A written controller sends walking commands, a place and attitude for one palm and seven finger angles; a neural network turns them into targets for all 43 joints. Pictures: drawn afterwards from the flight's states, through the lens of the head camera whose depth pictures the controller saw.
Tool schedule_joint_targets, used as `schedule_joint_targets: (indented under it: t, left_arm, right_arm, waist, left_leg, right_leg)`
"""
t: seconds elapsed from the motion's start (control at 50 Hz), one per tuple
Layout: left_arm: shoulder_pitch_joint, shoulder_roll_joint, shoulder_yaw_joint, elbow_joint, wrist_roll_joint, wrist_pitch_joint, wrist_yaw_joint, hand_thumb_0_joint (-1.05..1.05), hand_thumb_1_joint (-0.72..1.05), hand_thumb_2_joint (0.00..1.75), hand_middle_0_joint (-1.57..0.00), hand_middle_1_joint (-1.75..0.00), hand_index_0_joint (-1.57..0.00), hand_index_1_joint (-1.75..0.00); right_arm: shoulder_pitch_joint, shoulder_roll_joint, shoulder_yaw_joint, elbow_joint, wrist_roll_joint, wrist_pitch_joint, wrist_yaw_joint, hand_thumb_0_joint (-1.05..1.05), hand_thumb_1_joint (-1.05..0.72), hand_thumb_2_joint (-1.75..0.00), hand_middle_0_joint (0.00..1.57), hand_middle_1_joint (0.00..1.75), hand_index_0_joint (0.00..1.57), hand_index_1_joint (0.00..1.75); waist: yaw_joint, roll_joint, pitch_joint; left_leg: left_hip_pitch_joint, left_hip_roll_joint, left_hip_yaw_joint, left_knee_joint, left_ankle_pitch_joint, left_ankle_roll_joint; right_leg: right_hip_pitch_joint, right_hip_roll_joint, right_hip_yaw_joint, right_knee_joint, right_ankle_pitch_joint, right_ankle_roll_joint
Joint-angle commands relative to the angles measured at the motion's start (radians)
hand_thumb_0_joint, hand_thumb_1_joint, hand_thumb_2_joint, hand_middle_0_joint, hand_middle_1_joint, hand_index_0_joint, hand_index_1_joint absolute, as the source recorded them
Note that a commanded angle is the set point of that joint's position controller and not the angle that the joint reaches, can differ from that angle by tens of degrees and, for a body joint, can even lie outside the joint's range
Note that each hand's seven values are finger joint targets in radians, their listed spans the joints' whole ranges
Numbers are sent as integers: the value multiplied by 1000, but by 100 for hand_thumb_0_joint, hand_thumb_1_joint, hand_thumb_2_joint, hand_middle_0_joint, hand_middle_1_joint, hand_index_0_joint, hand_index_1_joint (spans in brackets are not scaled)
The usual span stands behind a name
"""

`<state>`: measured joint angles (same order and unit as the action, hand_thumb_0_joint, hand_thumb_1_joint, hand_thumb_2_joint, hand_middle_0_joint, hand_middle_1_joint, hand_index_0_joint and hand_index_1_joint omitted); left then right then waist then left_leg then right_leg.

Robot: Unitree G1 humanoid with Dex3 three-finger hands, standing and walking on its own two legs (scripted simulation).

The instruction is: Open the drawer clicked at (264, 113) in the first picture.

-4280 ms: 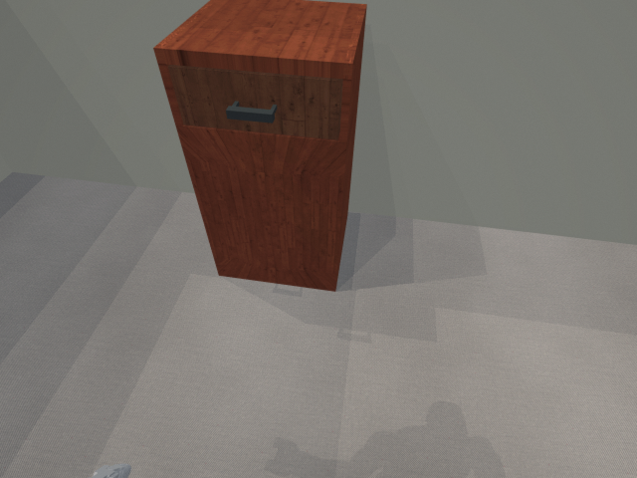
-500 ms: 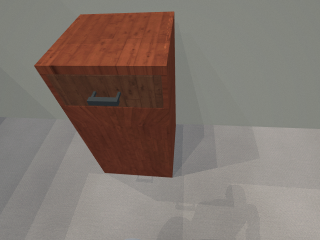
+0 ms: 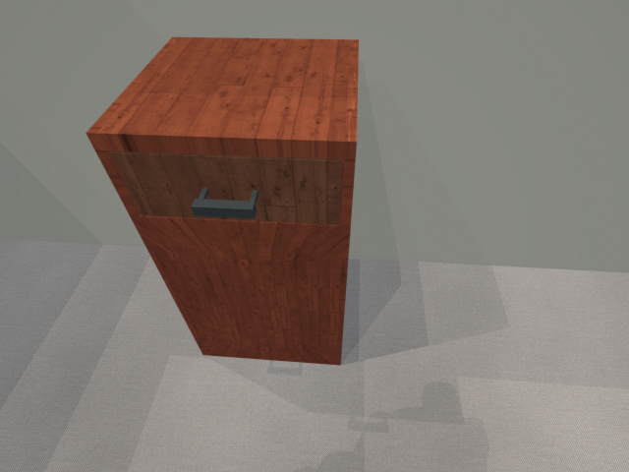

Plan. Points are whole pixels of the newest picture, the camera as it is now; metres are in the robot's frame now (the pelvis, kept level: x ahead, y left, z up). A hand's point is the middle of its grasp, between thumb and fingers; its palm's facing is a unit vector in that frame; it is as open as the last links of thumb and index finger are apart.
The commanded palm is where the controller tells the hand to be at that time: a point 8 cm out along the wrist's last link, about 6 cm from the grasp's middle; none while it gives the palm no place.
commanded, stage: come to a stop and stand still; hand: left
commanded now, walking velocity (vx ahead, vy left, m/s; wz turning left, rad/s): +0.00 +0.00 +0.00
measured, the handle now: (227, 201) +0.57 +0.22 -0.01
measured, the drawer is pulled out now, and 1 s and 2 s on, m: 0.00 0.00 0.00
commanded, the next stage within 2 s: look again from close up in 0.06 s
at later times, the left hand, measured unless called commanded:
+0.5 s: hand out of the picture +0.01 +0.19 -0.17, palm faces +0.00 -0.97 -0.23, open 7.4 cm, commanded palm none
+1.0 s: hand out of the picture +0.00 +0.15 -0.18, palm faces +0.04 -0.98 -0.18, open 7.3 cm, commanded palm none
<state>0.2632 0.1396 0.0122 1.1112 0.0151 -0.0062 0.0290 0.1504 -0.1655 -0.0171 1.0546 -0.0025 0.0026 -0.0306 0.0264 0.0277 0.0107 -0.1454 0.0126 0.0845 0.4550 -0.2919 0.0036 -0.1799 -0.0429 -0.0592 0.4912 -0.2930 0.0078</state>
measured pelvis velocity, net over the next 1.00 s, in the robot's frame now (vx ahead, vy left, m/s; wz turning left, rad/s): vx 0.01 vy -0.02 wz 0.00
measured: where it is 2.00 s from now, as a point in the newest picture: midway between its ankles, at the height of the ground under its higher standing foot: outside the picture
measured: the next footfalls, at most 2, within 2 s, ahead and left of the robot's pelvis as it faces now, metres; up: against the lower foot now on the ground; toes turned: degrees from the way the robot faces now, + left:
none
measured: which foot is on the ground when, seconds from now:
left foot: down 0.00-1.00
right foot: down 0.00-1.00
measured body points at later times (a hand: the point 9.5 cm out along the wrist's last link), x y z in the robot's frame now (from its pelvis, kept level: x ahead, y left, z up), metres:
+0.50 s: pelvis +0.00 +0.01 +0.00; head +0.00 -0.01 +0.45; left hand +0.01 +0.24 -0.15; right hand -0.03 -0.20 -0.17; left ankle -0.03 +0.11 -0.74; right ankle -0.02 -0.12 -0.74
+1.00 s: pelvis +0.01 -0.02 +0.00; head +0.02 -0.02 +0.45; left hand -0.01 +0.20 -0.16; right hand +0.01 -0.24 -0.17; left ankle -0.03 +0.11 -0.74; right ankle -0.02 -0.12 -0.74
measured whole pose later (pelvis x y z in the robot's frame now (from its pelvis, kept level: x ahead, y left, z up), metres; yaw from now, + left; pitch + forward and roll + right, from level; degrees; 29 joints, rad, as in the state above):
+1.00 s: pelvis +0.01 -0.02 +0.00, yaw +0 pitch -1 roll +1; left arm 0.29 0.13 -0.01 1.13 0.01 -0.01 0.03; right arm 0.27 -0.16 0.02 1.12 -0.01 -0.01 -0.04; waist 0.01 0.01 0.03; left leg -0.14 0.04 0.08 0.46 -0.31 -0.02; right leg -0.18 -0.02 -0.06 0.50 -0.31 -0.02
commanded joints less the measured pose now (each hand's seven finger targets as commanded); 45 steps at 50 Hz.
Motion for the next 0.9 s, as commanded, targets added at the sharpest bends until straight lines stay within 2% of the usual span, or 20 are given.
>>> schedule_joint_targets:
  t: [0.0, 0.06, 0.12, 0.14, 0.16, 0.18, 0.2, 0.22, 0.24, 0.28, 0.32, 0.36, 0.4, 0.48, 0.5, 0.58, 0.64, 0.78, 0.82, 0.88]
  left_arm:
    - [40, 105, 15, -19, 0, -9, 7, 0, 90, 90, -20, -30, -20, -30]
    - [36, 112, 16, -12, -4, -5, 6, 0, 90, 90, -20, -30, -20, -30]
    - [34, 117, 13, -6, -6, -3, 6, 0, 90, 90, -20, -30, -20, -30]
    - [110, 138, 2, 11, 10, -29, 50, 0, 90, 90, -20, -30, -20, -30]
    - [71, 167, 5, -37, 2, -39, 41, 0, 90, 90, -20, -30, -20, -30]
    - [26, 160, -1, -47, -1, -40, 29, 0, 90, 90, -20, -30, -20, -30]
    - [23, 163, -3, -56, -3, -37, 22, 0, 90, 90, -20, -30, -20, -30]
    - [35, 155, -2, -61, -4, -31, 17, 0, 90, 90, -20, -30, -20, -30]
    - [35, 149, -4, -61, -5, -27, 13, 0, 90, 90, -20, -30, -20, -30]
    - [42, 137, -10, -55, -8, -24, 8, 0, 90, 90, -20, -30, -20, -30]
    - [36, 125, -12, -52, -6, -17, 6, 0, 90, 90, -20, -30, -20, -30]
    - [35, 120, -13, -50, -8, -12, 4, 0, 90, 90, -20, -30, -20, -30]
    - [41, 119, -14, -46, -7, -6, 3, 0, 90, 90, -20, -30, -20, -30]
    - [59, 109, -12, -38, -9, -7, 3, 0, 90, 90, -20, -30, -20, -30]
    - [60, 109, -11, -37, -7, -6, 3, 0, 90, 90, -20, -30, -20, -30]
    - [74, 102, -8, -30, -7, -12, 4, 0, 90, 90, -20, -30, -20, -30]
    - [75, 98, -7, -26, -5, -15, 5, 0, 90, 90, -20, -30, -20, -30]
    - [90, 94, -4, -13, -5, -18, 6, 0, 90, 90, -20, -30, -20, -30]
    - [90, 95, -1, -13, -6, -18, 9, 0, 90, 90, -20, -30, -20, -30]
    - [97, 96, -2, -8, -7, -18, 10, 0, 90, 90, -20, -30, -20, -30]
  right_arm:
    - [110, -80, -7, 22, -8, -17, -4, 0, -90, -90, 20, 30, 20, 30]
    - [110, -79, 3, 39, -10, -22, -6, 0, -90, -90, 20, 30, 20, 30]
    - [118, -81, 9, 52, -10, -23, -7, 0, -90, -90, 20, 30, 20, 30]
    - [72, -127, 3, -24, -1, -36, 7, 0, -90, -90, 20, 30, 20, 30]
    - [132, -83, 4, -40, -9, -27, 11, 0, -90, -90, 20, 30, 20, 30]
    - [149, -77, 7, -27, -11, -30, 10, 0, -90, -90, 20, 30, 20, 30]
    - [181, -86, 14, -24, -15, -30, 16, 0, -90, -90, 20, 30, 20, 30]
    - [191, -96, 17, -35, -17, -32, 15, 0, -90, -90, 20, 30, 20, 30]
    - [184, -96, 18, -38, -17, -34, 13, 0, -90, -90, 20, 30, 20, 30]
    - [194, -102, 21, -40, -15, -36, 8, 0, -90, -90, 20, 30, 20, 30]
    - [212, -108, 22, -35, -16, -35, 6, 0, -90, -90, 20, 30, 20, 30]
    - [219, -107, 24, -30, -14, -32, 5, 0, -90, -90, 20, 30, 20, 30]
    - [223, -104, 27, -20, -15, -29, 6, 0, -90, -90, 20, 30, 20, 30]
    - [234, -91, 28, -2, -13, -31, 4, 0, -90, -90, 20, 30, 20, 30]
    - [239, -88, 28, 3, -13, -31, 3, 0, -90, -90, 20, 30, 20, 30]
    - [237, -75, 25, 16, -12, -34, 1, 0, -90, -90, 20, 30, 20, 30]
    - [235, -67, 23, 26, -11, -34, 0, 0, -90, -90, 20, 30, 20, 30]
    - [225, -57, 22, 42, -10, -34, -7, 0, -90, -90, 20, 30, 20, 30]
    - [218, -56, 22, 43, -8, -33, -10, 0, -90, -90, 20, 30, 20, 30]
    - [207, -56, 20, 44, -7, -30, -12, 0, -90, -90, 20, 30, 20, 30]
  waist:
    - [-24, -95, 18]
    - [-17, -12, 22]
    - [-12, 2, 33]
    - [2, -67, 96]
    - [-40, -23, 30]
    - [-44, 26, 56]
    - [-41, 83, 1]
    - [-35, 90, -36]
    - [-31, 88, -41]
    - [-30, 40, -34]
    - [-29, -11, 9]
    - [-29, -31, 57]
    - [-24, -17, 106]
    - [-21, -36, 101]
    - [-23, -20, 104]
    - [-22, -49, 60]
    - [-26, -63, 51]
    - [-27, -13, 42]
    - [-26, -7, 34]
    - [-23, -16, 22]
  left_leg:
    - [10, 103, -90, -97, 278, 17]
    - [0, 106, -94, -121, 287, 16]
    - [-3, 109, -94, -131, 283, 14]
    - [-99, 115, -62, 72, 357, -9]
    - [-81, 78, -81, 25, 100, -3]
    - [-87, 77, -90, -28, 97, 5]
    - [-80, 95, -91, -34, 150, 15]
    - [-80, 102, -99, -30, 164, 26]
    - [-76, 103, -104, -33, 194, 33]
    - [-66, 106, -104, -28, 226, 38]
    - [-88, 111, -113, -40, 217, 46]
    - [-113, 106, -113, -62, 163, 46]
    - [-135, 106, -121, -88, 106, 48]
    - [-125, 98, -111, -95, 97, 49]
    - [-123, 98, -113, -101, 92, 49]
    - [-78, 95, -94, -77, 152, 48]
    - [-58, 93, -88, -66, 178, 44]
    - [-29, 97, -73, -55, 262, 36]
    - [-16, 100, -73, -47, 320, 30]
    - [-3, 101, -70, -48, 305, 27]
  right_leg:
    - [4, -88, 77, -114, 317, -21]
    - [30, -83, 75, -130, 273, -19]
    - [41, -82, 67, -144, 258, -19]
    - [-15, -121, 113, -96, 577, -16]
    - [2, -152, 134, -84, 442, -53]
    - [-25, -129, 116, -70, 333, -63]
    - [-1, -95, 81, -49, 211, -63]
    - [17, -72, 66, -37, 143, -60]
    - [22, -64, 57, -27, 138, -58]
    - [16, -61, 55, -22, 153, -56]
    - [6, -51, 47, -16, 125, -51]
    - [-12, -50, 50, -26, 101, -47]
    - [-35, -45, 52, -31, 55, -46]
    - [-29, -50, 59, -40, 76, -43]
    - [-33, -48, 57, -37, 67, -44]
    - [-22, -60, 66, -41, 138, -43]
    - [-25, -64, 71, -45, 179, -43]
    - [-15, -69, 72, -46, 276, -47]
    - [-9, -74, 77, -43, 336, -46]
    - [0, -79, 82, -52, 354, -47]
